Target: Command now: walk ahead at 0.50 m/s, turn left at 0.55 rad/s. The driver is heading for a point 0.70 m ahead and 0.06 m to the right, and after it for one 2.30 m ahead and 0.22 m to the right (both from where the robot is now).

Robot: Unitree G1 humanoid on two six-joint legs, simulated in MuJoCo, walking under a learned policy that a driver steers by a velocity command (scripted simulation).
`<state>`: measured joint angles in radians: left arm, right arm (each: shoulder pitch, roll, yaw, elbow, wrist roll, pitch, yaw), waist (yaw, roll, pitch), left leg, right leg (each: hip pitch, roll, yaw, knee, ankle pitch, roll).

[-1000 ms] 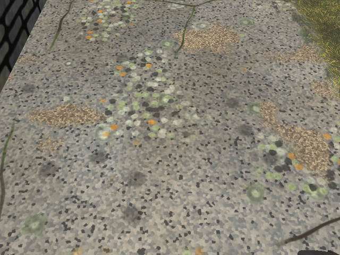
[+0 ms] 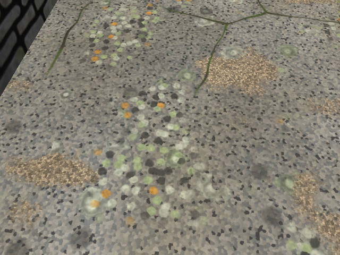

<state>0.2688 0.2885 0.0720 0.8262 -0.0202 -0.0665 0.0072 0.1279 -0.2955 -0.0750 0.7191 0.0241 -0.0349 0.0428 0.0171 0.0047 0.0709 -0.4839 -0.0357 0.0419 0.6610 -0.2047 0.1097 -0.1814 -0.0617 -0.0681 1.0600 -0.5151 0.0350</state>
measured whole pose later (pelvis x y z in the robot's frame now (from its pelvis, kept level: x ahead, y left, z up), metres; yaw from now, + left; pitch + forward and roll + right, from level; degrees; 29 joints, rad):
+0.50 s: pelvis +0.31 -0.03 +0.00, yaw +2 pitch +2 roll +0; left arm 0.09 0.28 0.05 0.72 -0.01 -0.10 -0.06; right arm 0.33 -0.30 -0.06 0.82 -0.01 -0.04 -0.02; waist -0.04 0.00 0.02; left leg -0.03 -0.05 -0.02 0.67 -0.49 0.05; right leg -0.50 0.05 -0.04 0.56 -0.09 -0.09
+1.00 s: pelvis +0.55 -0.01 +0.01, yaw -15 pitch +2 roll +0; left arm 0.27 0.32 0.07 0.72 -0.01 0.02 0.03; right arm 0.06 -0.26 -0.04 0.66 -0.02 -0.07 0.00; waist 0.05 -0.02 0.04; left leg -0.46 -0.05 -0.05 0.50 -0.09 0.03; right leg -0.32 0.13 0.19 1.00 -0.58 0.01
